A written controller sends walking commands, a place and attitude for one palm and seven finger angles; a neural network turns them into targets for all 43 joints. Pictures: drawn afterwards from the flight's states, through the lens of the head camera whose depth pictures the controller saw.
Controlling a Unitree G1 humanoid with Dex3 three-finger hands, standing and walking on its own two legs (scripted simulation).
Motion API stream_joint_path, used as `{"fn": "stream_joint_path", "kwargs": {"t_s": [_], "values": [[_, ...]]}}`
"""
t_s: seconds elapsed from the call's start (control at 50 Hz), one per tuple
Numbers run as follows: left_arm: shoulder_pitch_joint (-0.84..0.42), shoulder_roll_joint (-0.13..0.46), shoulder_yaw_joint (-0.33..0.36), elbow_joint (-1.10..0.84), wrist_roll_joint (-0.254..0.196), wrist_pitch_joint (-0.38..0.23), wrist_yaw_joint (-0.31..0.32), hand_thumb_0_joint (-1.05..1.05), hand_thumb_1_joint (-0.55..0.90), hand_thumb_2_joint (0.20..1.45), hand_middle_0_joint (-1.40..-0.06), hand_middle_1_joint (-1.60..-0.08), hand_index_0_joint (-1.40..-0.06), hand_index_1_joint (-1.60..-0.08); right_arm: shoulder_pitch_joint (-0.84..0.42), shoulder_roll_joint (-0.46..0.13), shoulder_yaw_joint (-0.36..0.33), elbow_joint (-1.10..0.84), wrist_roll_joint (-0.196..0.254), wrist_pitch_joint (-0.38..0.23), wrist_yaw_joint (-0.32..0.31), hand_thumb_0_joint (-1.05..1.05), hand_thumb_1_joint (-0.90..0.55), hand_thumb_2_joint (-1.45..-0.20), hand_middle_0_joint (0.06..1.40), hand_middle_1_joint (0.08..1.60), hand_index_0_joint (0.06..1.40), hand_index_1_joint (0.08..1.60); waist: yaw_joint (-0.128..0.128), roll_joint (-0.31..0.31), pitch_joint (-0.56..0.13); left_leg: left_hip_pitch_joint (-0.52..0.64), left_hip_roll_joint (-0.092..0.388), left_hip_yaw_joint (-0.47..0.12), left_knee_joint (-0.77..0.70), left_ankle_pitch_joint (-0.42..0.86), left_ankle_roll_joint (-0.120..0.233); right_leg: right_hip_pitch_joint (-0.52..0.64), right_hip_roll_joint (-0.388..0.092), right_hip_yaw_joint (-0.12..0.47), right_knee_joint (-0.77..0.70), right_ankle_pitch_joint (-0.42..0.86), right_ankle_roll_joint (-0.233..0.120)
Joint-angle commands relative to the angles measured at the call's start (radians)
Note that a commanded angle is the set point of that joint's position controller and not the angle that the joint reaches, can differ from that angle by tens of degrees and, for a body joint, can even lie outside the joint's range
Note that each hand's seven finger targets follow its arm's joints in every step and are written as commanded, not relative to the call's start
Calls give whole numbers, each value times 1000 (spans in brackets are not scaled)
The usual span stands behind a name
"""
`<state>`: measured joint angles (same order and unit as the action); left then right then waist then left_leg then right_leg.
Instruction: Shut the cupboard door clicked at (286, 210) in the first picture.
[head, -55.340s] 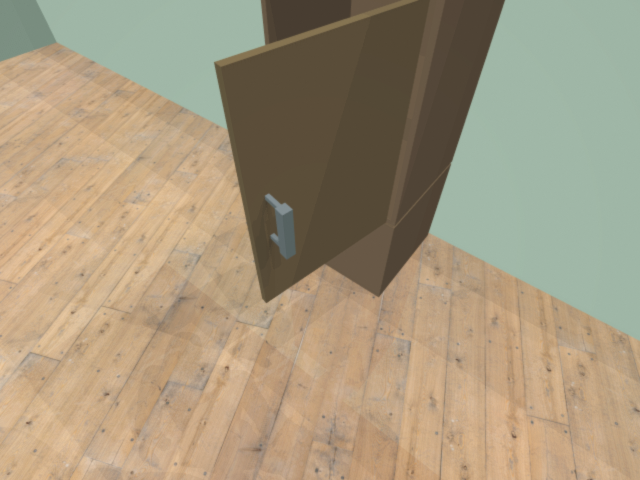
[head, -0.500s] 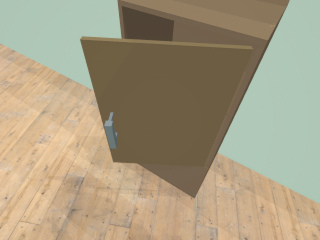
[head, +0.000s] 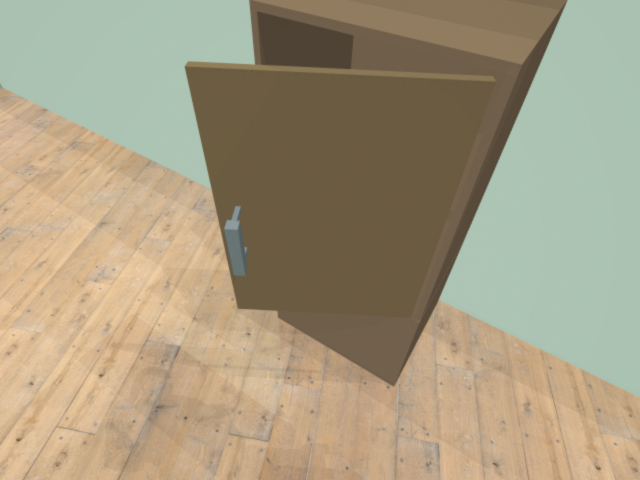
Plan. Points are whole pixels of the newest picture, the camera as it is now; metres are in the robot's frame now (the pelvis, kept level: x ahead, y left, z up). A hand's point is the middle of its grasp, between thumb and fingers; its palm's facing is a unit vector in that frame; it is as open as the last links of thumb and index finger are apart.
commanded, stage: come to a stop and stand still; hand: left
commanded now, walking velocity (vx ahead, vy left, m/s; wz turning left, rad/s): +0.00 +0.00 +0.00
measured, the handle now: (238, 241) +0.54 +0.18 -0.06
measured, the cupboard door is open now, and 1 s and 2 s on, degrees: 30 30 30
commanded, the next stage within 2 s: look again from close up in 0.44 s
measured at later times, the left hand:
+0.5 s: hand out of the picture -0.01 +0.25 -0.16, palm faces -0.03 -0.95 -0.31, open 7.3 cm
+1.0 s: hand out of the picture -0.01 +0.24 -0.16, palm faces -0.01 -0.96 -0.26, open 7.3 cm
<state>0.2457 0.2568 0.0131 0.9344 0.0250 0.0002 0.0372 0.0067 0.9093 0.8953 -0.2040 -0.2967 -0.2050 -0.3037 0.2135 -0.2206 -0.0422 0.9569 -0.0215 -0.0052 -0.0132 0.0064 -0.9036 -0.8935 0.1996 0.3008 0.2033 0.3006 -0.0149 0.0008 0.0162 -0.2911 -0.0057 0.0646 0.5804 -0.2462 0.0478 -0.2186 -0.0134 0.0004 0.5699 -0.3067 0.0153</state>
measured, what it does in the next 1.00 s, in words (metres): stands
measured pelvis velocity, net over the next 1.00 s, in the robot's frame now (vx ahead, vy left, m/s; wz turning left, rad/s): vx -0.01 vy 0.02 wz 0.02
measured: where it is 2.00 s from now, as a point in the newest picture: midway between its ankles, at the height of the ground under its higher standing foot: outside the picture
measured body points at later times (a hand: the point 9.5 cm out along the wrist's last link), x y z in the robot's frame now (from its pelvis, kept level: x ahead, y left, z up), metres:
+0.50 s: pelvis -0.04 +0.01 +0.01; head -0.05 +0.02 +0.46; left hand -0.01 +0.30 -0.14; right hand +0.02 -0.29 -0.12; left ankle +0.04 +0.09 -0.73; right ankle +0.00 -0.13 -0.73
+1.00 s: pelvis -0.01 +0.02 +0.01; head -0.01 +0.03 +0.46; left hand -0.01 +0.29 -0.14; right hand +0.04 -0.25 -0.13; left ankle +0.04 +0.09 -0.73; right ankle +0.00 -0.13 -0.73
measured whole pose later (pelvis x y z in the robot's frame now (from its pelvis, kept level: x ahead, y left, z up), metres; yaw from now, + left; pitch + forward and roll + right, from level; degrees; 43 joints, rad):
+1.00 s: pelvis -0.01 +0.02 +0.01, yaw +1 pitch -1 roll -1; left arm 0.28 0.28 -0.01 1.09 0.03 -0.01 0.02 0.01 0.91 0.90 -0.20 -0.30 -0.21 -0.30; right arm 0.17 -0.26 -0.03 1.12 -0.01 -0.01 0.01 0.01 -0.90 -0.89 0.20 0.30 0.21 0.30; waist 0.01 -0.02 0.02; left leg -0.26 -0.04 0.07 0.40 -0.13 0.07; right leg -0.19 -0.04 0.01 0.42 -0.20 0.04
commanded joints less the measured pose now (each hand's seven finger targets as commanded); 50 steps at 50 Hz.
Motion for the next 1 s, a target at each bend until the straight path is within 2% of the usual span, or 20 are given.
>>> {"fn": "stream_joint_path", "kwargs": {"t_s": [0.0, 0.04, 0.12, 0.16, 0.22, 0.26, 0.32, 0.46, 0.52, 0.54, 0.62, 0.74, 0.82, 0.86, 0.98], "values": [[-31, 193, 40, -87, 2, -22, -8, 0, 900, 900, -200, -300, -200, -300, -42, -217, -39, -94, -5, -19, 4, 0, -900, -900, 200, 300, 200, 300, 2, 18, 67, -40, 100, -170, -206, -167, 9, -112, -64, 109, -150, -109, -73], [-28, 205, 40, -88, 5, -21, -13, 0, 900, 900, -200, -300, -200, -300, -52, -239, -39, -95, -6, -22, 8, 0, -900, -900, 200, 300, 200, 300, 15, 18, 55, -64, 113, -193, -249, -225, 18, -78, -54, 92, -146, -100, -68], [-38, 236, 40, -74, 5, -24, -22, 0, 900, 900, -200, -300, -200, -300, -73, -276, -40, -87, -4, -20, 14, 0, -900, -900, 200, 300, 200, 300, 12, 8, 40, -52, 112, -195, -272, -280, 10, -92, -65, 97, -175, -164, -63], [-37, 243, 37, -65, 4, -25, -24, 0, 900, 900, -200, -300, -200, -300, -70, -283, -37, -76, -3, -21, 15, 0, -900, -900, 200, 300, 200, 300, 9, 5, 20, -31, 112, -193, -272, -267, 8, -89, -70, 107, -190, -167, -64], [-39, 251, 33, -45, 3, -24, -28, 0, 900, 900, -200, -300, -200, -300, -75, -296, -34, -56, -2, -21, 16, 0, -900, -900, 200, 300, 200, 300, 9, 7, 32, -30, 113, -196, -283, -278, 3, -99, -73, 108, -199, -174, -62], [-33, 253, 29, -29, 2, -27, -28, 0, 900, 900, -200, -300, -200, -300, -72, -296, -30, -42, 1, -25, 16, 0, -900, -900, 200, 300, 200, 300, 11, 4, 9, -12, 116, -192, -280, -228, 4, -72, -80, 111, -203, -120, -62], [-28, 257, 25, -5, 1, -25, -28, 0, 900, 900, -200, -300, -200, -300, -70, -304, -29, -19, 4, -23, 16, 0, -900, -900, 200, 300, 200, 300, 9, 13, 14, -10, 120, -200, -302, -264, -2, -77, -82, 109, -214, -152, -57], [1, 246, 17, 50, 0, -22, -26, 0, 900, 900, -200, -300, -200, -300, -62, -299, -24, 33, 9, -20, 15, 0, -900, -900, 200, 300, 200, 300, 12, 9, 39, -11, 124, -201, -320, -258, -4, -69, -86, 104, -229, -127, -51], [21, 234, 16, 72, 0, -21, -25, 0, 900, 900, -200, -300, -200, -300, -63, -296, -25, 53, 10, -21, 13, 0, -900, -900, 200, 300, 200, 300, 16, 29, 24, -5, 127, -204, -330, -260, -5, -50, -83, 98, -220, -100, -48], [29, 229, 16, 77, 0, -23, -23, 0, 900, 900, -200, -300, -200, -300, -59, -286, -23, 59, 11, -21, 13, 0, -900, -900, 200, 300, 200, 300, 19, 15, 17, 3, 127, -201, -324, -238, -4, -39, -86, 95, -221, -78, -48], [36, 215, 14, 91, 3, -20, -21, 0, 900, 900, -200, -300, -200, -300, -57, -277, -26, 76, 10, -14, 13, 0, -900, -900, 200, 300, 200, 300, 13, 10, 42, -2, 123, -201, -334, -283, -8, -73, -86, 100, -239, -143, -43], [55, 191, 12, 102, 4, -21, -17, 0, 900, 900, -200, -300, -200, -300, -58, -253, -26, 89, 13, -15, 11, 0, -900, -900, 200, 300, 200, 300, 18, 8, 39, 3, 125, -198, -338, -247, -9, -47, -86, 89, -231, -80, -41], [59, 183, 14, 108, 6, -18, -17, 0, 900, 900, -200, -300, -200, -300, -62, -255, -29, 92, 12, -14, 10, 0, -900, -900, 200, 300, 200, 300, 18, 27, 44, -8, 129, -213, -363, -285, -10, -42, -80, 78, -222, -81, -38], [67, 177, 13, 108, 5, -19, -15, 0, 900, 900, -200, -300, -200, -300, -64, -248, -27, 93, 13, -17, 10, 0, -900, -900, 200, 300, 200, 300, 24, 27, 28, 3, 131, -210, -359, -245, -7, -19, -83, 73, -217, -28, -38], [39, 179, 8, 106, 2, -27, -11, 0, 900, 900, -200, -300, -200, -300, -73, -242, -23, 98, 16, -24, 11, 0, -900, -900, 200, 300, 200, 300, 15, -1, 14, 70, 129, -195, -331, -90, -8, -11, -99, 78, -236, 65, -38]]}}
